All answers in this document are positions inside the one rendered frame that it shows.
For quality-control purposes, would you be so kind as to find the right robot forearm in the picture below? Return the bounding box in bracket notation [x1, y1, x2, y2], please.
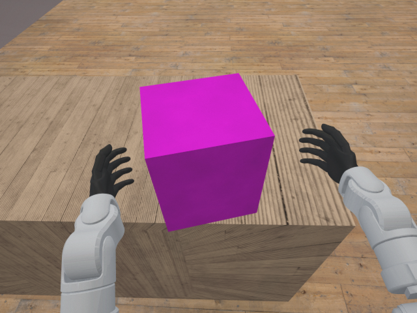
[338, 166, 417, 299]

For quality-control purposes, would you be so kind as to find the pedestal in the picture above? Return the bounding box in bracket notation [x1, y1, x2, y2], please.
[0, 75, 356, 302]

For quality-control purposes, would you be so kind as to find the robot right hand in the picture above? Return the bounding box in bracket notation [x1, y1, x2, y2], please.
[299, 124, 358, 184]

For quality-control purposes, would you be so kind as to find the left robot forearm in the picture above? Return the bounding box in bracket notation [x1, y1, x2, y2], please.
[60, 194, 124, 313]

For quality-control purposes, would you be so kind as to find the robot left hand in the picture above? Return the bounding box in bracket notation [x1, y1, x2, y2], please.
[89, 144, 134, 198]

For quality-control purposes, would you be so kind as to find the carton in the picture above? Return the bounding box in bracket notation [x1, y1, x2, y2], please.
[139, 73, 275, 232]

